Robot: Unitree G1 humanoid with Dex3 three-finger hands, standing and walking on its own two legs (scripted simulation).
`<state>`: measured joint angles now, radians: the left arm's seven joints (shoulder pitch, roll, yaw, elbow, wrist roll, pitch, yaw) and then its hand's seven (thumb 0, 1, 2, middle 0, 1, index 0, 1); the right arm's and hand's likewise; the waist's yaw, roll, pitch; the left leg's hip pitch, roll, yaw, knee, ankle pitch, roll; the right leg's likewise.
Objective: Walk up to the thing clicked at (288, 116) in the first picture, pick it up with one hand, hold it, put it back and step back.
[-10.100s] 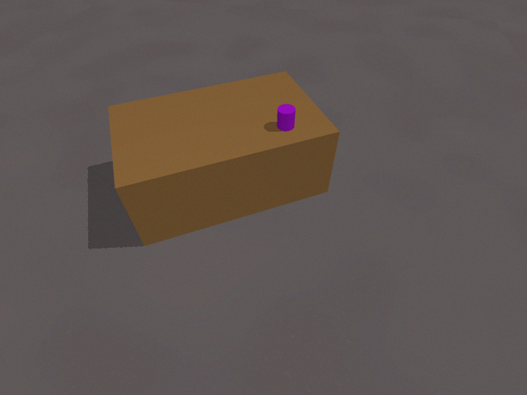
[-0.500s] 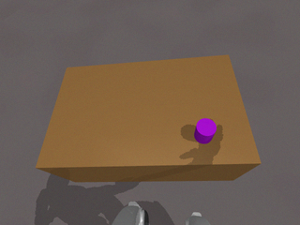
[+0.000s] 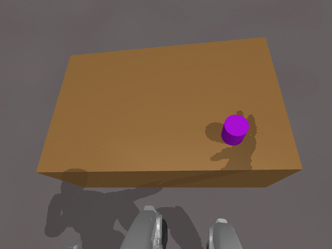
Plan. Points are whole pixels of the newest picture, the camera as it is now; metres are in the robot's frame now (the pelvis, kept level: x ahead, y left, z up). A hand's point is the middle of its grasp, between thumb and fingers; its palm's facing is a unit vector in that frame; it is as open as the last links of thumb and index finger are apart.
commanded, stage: approach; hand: right
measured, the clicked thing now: (234, 130) +0.49 -0.16 -0.23
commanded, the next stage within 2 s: close in in 0.30 s
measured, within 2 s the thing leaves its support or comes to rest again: neither
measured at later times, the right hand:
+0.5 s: hand (268, 134) +0.47 -0.25 -0.20, palm faces +0.01 +1.00 +0.00, open 17.3 cm
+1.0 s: hand (242, 130) +0.48 -0.18 -0.21, palm faces +0.04 +1.00 +0.00, open 17.3 cm
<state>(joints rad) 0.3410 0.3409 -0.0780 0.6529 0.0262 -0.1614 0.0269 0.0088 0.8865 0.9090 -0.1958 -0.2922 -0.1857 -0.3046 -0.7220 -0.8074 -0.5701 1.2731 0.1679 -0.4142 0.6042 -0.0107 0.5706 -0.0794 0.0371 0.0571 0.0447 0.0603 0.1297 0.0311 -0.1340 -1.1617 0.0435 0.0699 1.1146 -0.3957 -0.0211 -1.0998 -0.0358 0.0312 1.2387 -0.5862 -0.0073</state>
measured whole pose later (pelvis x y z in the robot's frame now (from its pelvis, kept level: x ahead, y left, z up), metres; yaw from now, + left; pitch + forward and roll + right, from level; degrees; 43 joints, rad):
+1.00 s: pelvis -0.08 +0.00 -0.23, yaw +0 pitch +36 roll +4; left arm 0.28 0.31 -0.05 0.64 0.07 -0.06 -0.04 0.01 0.91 0.90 -0.19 -0.30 -0.19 -0.30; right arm -1.05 -0.53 -0.44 1.15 0.01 -0.44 0.18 -0.01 0.49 -0.04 0.06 0.04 0.05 0.04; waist 0.23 -0.03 -0.15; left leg -2.06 0.10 0.03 1.92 -0.48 -0.02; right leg -1.99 0.02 0.04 2.07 -0.72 -0.02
